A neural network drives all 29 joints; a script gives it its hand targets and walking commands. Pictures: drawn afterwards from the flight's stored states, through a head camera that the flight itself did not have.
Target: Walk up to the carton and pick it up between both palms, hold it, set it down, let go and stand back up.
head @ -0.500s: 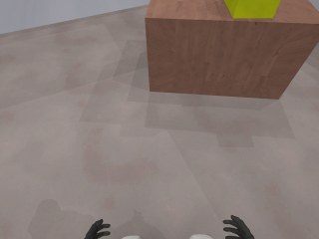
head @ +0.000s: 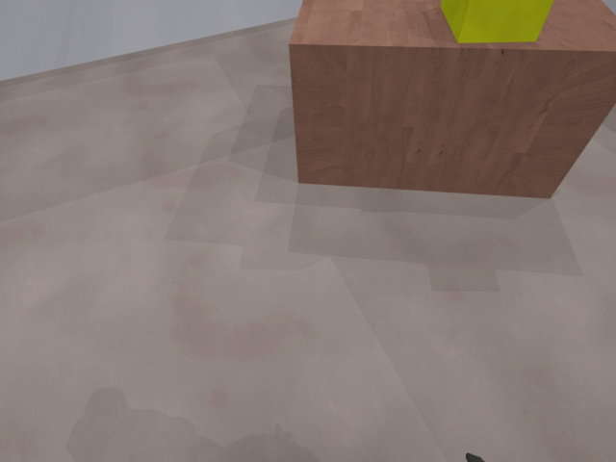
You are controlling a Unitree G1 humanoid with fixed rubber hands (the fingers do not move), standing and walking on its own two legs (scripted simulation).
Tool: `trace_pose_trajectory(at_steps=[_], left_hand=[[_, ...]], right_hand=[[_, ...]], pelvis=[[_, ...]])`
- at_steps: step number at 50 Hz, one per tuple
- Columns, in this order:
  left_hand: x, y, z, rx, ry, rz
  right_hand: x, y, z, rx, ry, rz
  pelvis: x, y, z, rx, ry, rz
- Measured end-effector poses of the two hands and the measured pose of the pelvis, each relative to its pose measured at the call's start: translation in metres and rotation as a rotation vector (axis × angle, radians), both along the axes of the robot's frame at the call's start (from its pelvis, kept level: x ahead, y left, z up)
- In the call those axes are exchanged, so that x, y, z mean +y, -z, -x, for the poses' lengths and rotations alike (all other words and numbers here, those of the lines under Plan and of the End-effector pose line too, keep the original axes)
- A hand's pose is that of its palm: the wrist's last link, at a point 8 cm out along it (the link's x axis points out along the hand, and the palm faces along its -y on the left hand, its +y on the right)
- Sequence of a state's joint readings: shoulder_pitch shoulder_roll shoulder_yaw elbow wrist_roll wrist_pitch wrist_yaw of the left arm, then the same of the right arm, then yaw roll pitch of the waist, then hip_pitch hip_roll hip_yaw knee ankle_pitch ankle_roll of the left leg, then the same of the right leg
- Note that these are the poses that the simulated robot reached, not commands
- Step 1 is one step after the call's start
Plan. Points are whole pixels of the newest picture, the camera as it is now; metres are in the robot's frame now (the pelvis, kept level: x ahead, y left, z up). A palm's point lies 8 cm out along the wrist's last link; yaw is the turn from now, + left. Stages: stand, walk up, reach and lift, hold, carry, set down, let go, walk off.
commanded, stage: stand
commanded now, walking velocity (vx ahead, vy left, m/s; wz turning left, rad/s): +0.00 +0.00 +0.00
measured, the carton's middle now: out of the picture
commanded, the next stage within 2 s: none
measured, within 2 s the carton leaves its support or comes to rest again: neither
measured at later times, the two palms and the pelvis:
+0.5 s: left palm out of the picture +0.02 +0.20 -0.14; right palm out of the picture +0.00 -0.22 -0.14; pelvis +0.01 -0.01 +0.01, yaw +0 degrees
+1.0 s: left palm out of the picture +0.00 +0.18 -0.14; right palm out of the picture -0.01 -0.21 -0.14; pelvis +0.02 -0.02 +0.01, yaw -1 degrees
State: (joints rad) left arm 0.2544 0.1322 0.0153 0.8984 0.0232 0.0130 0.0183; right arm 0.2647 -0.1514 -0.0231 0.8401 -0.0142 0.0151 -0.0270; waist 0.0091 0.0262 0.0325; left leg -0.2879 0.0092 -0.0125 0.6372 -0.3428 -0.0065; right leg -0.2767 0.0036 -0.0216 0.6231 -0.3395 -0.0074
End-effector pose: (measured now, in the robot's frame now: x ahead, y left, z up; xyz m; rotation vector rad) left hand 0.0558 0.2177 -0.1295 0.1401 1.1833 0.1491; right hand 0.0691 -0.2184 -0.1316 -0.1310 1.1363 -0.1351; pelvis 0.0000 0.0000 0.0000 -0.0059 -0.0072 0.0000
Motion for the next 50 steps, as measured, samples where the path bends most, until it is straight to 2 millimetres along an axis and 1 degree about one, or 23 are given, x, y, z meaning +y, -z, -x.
trace_pose_trajectory(at_steps=[9,17,22,29,34,45,50], left_hand=[[-0.009,0.005,0.031,0.129,-0.026,0.011],[-0.016,0.007,0.034,0.171,-0.029,0.013],[-0.019,0.007,0.037,0.194,-0.034,0.012],[-0.019,0.006,0.038,0.209,-0.043,0.012],[-0.025,0.007,0.041,0.232,-0.035,0.019],[-0.032,0.008,0.05,0.277,-0.039,0.037],[-0.035,0.007,0.051,0.285,-0.038,0.031]], right_hand=[[-0.008,0.003,0.032,0.121,0.043,-0.007],[-0.005,0.006,0.055,0.218,0.057,-0.01],[-0.001,0.007,0.064,0.262,0.07,-0.023],[0.004,0.01,0.067,0.286,0.075,-0.042],[0.004,0.01,0.069,0.298,0.081,-0.039],[0.008,0.008,0.082,0.364,0.08,-0.047],[0.012,0.011,0.081,0.363,0.08,-0.063]], pelvis=[[-0.008,-0.005,-0.004,0.005,0.003,-0.007],[-0.011,-0.008,-0.007,-0.008,0.006,-0.007],[-0.013,-0.01,-0.009,-0.015,-0.001,-0.006],[-0.013,-0.01,-0.013,-0.027,0.0,-0.007],[-0.014,-0.011,-0.015,-0.031,0.004,-0.005],[-0.017,-0.012,-0.019,-0.032,0.005,-0.008],[-0.017,-0.012,-0.02,-0.036,0.009,-0.008]])
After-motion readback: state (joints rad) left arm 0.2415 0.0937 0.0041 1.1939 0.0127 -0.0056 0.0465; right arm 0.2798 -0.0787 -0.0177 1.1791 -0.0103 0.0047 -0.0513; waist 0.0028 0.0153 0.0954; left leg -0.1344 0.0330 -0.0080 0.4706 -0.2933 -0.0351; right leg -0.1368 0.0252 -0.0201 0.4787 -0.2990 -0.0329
